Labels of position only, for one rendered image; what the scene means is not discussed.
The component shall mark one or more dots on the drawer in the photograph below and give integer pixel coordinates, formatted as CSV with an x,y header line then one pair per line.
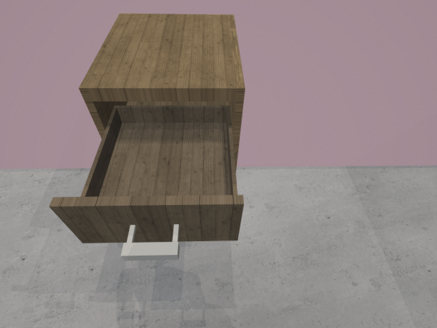
x,y
157,166

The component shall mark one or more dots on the cabinet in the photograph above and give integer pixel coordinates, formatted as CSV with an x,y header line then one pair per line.
x,y
167,60

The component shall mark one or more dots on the handle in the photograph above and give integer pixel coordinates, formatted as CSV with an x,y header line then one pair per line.
x,y
151,251

